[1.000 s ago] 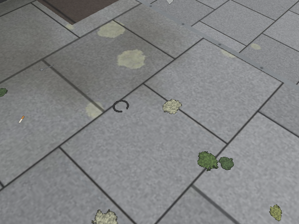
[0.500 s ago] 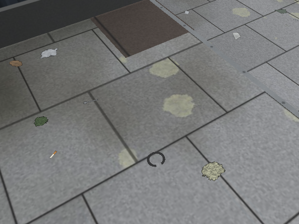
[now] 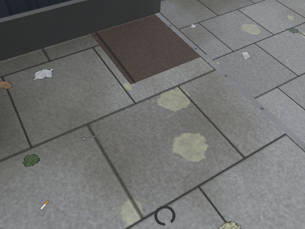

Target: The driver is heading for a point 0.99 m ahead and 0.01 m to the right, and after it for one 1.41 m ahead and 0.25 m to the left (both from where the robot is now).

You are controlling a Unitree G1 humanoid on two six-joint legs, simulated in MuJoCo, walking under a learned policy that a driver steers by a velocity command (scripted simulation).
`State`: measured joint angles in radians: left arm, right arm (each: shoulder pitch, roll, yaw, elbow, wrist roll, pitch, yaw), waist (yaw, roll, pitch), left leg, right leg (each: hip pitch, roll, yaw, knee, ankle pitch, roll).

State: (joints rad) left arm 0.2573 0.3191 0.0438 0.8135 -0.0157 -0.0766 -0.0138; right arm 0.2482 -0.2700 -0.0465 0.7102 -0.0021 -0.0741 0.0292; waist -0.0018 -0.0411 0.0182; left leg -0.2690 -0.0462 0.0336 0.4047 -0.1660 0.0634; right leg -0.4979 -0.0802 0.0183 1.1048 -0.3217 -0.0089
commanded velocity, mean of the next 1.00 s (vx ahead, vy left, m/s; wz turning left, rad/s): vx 0.50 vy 0.00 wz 0.01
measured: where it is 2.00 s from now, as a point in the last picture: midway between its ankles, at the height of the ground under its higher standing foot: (158, 123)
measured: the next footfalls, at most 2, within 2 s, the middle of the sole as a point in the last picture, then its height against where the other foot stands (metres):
right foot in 0.36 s outside the picture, level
left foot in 0.88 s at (133, 190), level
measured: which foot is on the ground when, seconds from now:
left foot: down 0.00-0.36, up 0.38-0.86, down 0.88-1.00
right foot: up 0.00-0.34, down 0.36-0.90, up 0.92-1.00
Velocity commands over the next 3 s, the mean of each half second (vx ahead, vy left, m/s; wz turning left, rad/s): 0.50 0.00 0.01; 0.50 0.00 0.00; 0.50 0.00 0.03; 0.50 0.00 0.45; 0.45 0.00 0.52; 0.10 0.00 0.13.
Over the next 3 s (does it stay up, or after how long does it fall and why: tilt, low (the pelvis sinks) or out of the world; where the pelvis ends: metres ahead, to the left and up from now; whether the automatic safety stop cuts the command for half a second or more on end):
stays up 1.45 0.12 -0.01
